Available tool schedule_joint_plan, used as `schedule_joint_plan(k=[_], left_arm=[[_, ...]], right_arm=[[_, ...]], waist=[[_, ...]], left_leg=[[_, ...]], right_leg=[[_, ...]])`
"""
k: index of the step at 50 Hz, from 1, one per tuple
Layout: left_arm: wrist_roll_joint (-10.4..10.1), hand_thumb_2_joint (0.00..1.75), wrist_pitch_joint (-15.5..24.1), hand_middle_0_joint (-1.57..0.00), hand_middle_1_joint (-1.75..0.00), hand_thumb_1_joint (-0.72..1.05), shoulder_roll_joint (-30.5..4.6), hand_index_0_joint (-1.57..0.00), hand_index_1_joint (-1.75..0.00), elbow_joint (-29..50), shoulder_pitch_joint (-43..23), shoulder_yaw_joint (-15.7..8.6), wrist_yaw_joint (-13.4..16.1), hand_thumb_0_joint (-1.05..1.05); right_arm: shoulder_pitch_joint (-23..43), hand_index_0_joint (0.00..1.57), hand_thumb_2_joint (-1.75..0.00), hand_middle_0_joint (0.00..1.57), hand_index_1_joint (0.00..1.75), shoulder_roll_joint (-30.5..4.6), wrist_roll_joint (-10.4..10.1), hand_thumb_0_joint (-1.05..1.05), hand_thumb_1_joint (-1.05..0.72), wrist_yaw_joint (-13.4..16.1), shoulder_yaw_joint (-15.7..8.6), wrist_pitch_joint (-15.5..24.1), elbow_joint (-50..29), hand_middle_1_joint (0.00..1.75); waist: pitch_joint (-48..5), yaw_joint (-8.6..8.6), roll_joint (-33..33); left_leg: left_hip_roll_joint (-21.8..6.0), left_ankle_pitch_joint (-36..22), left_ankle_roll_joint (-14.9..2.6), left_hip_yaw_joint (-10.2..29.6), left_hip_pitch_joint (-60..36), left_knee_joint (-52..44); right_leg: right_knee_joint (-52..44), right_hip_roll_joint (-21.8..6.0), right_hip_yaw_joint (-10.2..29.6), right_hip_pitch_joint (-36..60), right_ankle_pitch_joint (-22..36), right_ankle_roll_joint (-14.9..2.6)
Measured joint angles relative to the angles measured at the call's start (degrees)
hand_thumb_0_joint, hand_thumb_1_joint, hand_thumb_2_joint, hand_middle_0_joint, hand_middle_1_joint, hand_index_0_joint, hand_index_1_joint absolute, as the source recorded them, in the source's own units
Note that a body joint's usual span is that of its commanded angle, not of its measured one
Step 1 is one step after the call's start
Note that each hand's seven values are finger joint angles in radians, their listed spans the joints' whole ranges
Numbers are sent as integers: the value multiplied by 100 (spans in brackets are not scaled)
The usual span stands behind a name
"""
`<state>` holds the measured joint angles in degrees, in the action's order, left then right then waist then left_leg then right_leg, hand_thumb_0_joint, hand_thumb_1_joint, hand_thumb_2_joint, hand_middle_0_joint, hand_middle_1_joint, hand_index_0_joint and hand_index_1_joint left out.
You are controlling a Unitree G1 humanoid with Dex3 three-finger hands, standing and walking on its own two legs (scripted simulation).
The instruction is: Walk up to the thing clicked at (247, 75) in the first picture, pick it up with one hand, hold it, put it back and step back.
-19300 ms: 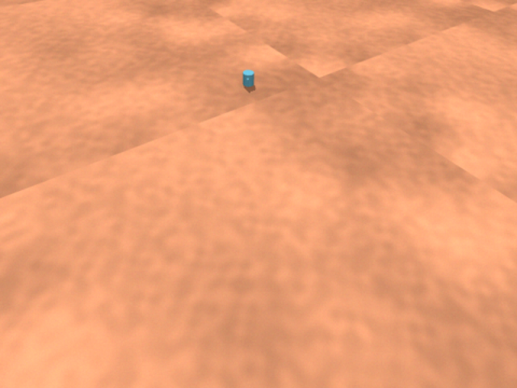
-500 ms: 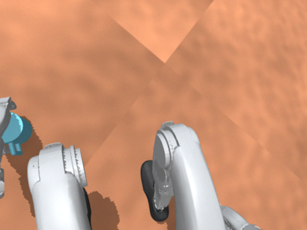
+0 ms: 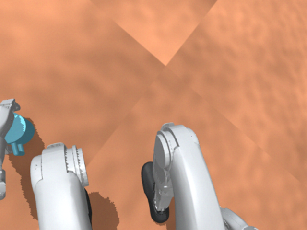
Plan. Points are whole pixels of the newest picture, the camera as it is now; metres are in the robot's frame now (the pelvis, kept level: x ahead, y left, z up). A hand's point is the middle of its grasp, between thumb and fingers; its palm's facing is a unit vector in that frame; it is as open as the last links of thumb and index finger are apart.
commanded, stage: close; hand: left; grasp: from above
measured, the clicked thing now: (14, 135) +0.36 +0.29 -0.25
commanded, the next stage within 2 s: settle in 0.30 s
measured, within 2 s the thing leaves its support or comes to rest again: leaves its support in 0.82 s
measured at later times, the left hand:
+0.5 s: hand (2, 132) +0.37 +0.31 -0.22, palm faces -0.47 -0.12 -0.87, open 12.1 cm
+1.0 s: hand out of the picture +0.38 +0.32 -0.15, palm faces -0.39 -0.07 -0.92, open 10.7 cm
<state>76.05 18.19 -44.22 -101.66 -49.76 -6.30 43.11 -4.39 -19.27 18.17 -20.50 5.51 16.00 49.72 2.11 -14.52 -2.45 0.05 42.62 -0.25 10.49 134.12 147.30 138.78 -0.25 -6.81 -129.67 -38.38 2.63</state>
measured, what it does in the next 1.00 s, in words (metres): stands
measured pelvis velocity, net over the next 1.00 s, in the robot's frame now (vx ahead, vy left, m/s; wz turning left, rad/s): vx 0.00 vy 0.00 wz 0.05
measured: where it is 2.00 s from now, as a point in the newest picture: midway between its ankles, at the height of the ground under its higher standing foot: (122, 216)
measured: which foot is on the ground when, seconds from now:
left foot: down 0.00-1.00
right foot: down 0.00-1.00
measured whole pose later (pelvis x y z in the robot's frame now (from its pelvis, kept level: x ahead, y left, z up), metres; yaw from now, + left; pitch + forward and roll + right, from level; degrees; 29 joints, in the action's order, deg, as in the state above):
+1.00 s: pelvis +0.00 +0.00 +0.04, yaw +3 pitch +35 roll -8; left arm 71.0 9.0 -34.8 -78.8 -42.2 -5.9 33.5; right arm -5.4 -17.3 9.3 -18.0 -1.5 10.3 46.6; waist -6.6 -10.5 0.9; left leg -0.1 42.3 -0.2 6.8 132.3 138.9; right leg 133.2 -0.9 -4.0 -129.4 -39.2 1.8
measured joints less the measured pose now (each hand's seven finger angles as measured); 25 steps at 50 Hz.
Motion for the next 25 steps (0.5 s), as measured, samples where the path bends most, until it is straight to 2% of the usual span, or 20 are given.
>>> schedule_joint_plan(k=[11, 25], left_arm=[[-19, 61, -47, -51, -67, -23, 20, -46, -66, 9, -53, 45, -32, 0], [-43, 64, -18, -57, -69, -22, -11, -46, -68, 25, -49, -41, -74, -1]], right_arm=[[0, 20, -89, 20, 30, -19, -39, 0, -90, -46, -20, 62, -44, 30], [-47, 20, -89, 20, 30, -76, -43, 0, -90, -37, -15, 14, -63, 30]], waist=[[21, 8, -5], [74, -1, 33]], left_leg=[[22, -12, 23, -11, -1, -14], [34, 4, 61, 0, -19, -43]], right_leg=[[15, -18, 11, -8, -8, -18], [7, -28, 1, -12, -25, -50]])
